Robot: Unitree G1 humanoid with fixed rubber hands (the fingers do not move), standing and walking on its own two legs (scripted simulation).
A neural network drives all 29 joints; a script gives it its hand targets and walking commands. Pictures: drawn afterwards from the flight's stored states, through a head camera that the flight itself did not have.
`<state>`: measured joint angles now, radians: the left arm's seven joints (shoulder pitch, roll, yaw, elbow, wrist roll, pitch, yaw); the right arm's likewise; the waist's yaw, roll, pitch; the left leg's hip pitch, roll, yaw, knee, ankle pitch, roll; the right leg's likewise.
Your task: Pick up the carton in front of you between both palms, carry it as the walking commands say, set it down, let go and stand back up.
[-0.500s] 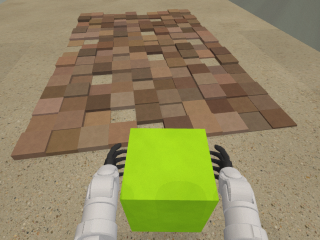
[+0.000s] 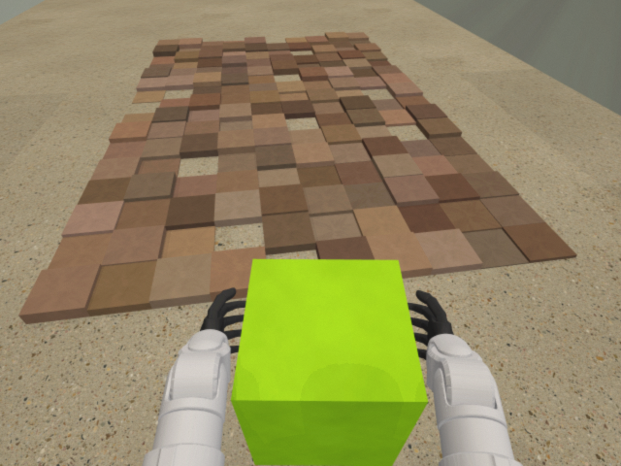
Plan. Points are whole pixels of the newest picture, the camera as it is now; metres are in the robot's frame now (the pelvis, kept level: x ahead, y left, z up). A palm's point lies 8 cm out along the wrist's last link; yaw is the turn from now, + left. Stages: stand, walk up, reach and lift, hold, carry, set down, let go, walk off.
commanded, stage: reach and lift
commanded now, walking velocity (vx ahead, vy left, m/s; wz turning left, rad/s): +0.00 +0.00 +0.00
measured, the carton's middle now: (324, 365) +0.30 +0.00 -0.04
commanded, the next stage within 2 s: hold in 0.10 s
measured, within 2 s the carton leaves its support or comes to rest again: neither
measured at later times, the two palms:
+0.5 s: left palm (209, 341) +0.28 +0.15 +0.05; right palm (443, 345) +0.28 -0.15 +0.05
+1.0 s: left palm (209, 327) +0.29 +0.15 +0.05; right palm (438, 329) +0.29 -0.15 +0.06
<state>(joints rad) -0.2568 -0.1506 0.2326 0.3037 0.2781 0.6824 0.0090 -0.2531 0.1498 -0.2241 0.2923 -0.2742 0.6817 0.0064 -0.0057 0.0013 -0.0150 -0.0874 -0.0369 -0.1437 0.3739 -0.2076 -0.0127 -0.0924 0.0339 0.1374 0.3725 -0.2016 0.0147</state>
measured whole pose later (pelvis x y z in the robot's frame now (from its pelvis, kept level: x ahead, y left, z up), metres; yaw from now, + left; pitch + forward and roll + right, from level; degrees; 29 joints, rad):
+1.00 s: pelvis +0.01 +0.00 -0.01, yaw +1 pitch -1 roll +0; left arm -0.24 -0.15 0.19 0.15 0.24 0.81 0.02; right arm -0.24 0.15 -0.19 0.14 -0.23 0.80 0.00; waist 0.00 0.00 -0.11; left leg -0.23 0.00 -0.07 0.52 -0.35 -0.01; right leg -0.22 0.00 0.05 0.50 -0.32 0.01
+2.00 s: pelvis +0.53 +0.01 -0.03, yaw +3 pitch +3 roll -1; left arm -0.34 -0.11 0.14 -0.17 0.12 1.19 0.11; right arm -0.33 0.07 -0.15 -0.19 -0.08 1.20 -0.09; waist 0.03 0.03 -0.03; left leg -0.21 0.06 0.05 1.11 -0.46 0.02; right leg -0.48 -0.02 -0.26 0.60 -0.19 -0.12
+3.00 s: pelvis +1.19 +0.02 +0.03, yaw +2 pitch +6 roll -1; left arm -0.82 -0.03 0.24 -0.05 0.04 1.29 0.18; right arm -0.82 0.03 -0.34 -0.09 -0.08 1.32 -0.12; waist 0.14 -0.01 0.12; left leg -0.64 -0.03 -0.04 1.34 -0.41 0.06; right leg -0.47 0.04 -0.10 0.66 -0.29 -0.07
